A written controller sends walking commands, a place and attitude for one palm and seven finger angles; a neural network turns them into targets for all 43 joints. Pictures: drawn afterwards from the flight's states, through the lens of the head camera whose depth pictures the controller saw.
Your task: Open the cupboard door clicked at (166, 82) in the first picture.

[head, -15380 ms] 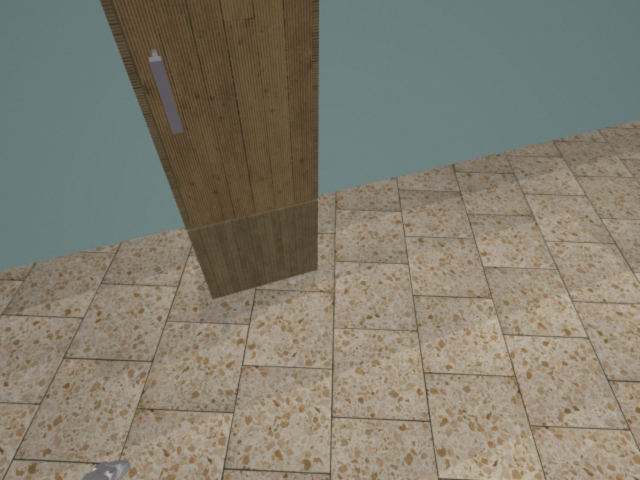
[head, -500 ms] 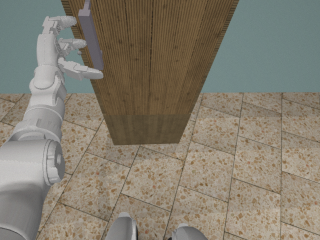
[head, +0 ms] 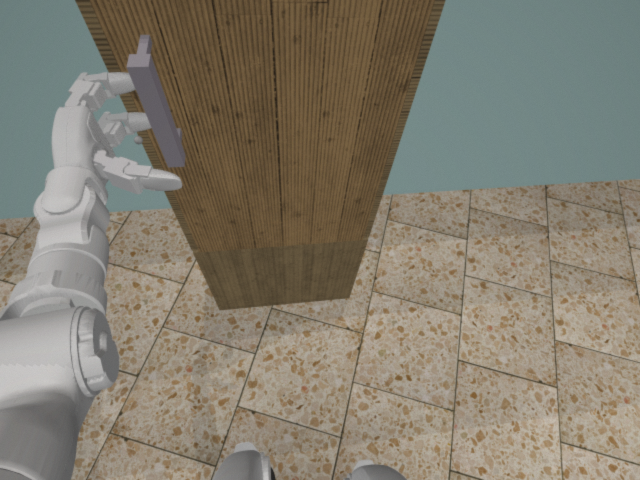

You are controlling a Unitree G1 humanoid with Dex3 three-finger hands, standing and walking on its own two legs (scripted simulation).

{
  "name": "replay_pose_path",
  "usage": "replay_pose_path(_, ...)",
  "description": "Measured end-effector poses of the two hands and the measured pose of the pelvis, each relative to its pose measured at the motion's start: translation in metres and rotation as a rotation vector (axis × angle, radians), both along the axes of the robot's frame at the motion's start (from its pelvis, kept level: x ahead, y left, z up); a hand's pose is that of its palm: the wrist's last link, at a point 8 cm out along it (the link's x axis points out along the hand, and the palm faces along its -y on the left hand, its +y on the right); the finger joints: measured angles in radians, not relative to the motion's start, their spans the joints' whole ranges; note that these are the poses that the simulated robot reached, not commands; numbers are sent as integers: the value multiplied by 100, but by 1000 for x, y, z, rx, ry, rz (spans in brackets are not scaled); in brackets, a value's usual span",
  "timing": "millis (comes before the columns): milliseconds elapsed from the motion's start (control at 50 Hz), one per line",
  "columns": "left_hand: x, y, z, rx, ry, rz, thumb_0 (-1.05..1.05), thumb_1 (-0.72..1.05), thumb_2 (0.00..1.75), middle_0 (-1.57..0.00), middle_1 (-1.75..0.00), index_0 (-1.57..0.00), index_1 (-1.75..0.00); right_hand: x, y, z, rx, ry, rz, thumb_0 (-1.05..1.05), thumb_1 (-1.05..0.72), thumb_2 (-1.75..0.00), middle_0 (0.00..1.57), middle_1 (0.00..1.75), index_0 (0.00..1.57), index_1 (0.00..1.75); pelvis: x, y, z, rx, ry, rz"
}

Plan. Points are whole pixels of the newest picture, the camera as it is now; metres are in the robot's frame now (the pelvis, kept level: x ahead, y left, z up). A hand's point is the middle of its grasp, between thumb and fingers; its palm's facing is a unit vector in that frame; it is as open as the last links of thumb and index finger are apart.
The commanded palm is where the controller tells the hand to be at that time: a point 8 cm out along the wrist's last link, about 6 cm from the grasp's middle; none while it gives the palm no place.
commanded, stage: move the hooked fingers beside the handle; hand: left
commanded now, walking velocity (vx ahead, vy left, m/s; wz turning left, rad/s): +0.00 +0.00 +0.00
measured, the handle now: (162, 106) +0.56 +0.17 +0.11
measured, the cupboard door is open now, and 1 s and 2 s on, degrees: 0 0 0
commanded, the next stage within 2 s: slide the fingers in behind the handle in 1.16 s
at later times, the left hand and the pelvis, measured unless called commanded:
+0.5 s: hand (107, 142) +0.50 +0.22 +0.11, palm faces +0.06 -1.00 +0.01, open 14.0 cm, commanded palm +0.48 +0.27 +0.11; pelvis +0.00 +0.00 +0.00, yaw +0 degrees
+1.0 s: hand (115, 141) +0.50 +0.21 +0.12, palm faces +0.05 -1.00 +0.01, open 14.0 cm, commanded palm +0.47 +0.26 +0.11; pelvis +0.00 +0.01 +0.00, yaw -1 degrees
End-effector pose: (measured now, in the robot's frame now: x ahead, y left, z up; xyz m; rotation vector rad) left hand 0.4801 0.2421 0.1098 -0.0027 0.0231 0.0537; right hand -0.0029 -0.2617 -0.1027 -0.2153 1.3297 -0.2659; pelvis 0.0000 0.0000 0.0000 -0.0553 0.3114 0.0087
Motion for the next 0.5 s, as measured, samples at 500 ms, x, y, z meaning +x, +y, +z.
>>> replay_pose_path(500,-4,33,2,-6,18,4,-1,-50,30,-30,-120,-30,-120,-10,-12,9,-56,31,-32,0,-91,-90,20,30,21,30,-1,-3,2,0,-2,-8)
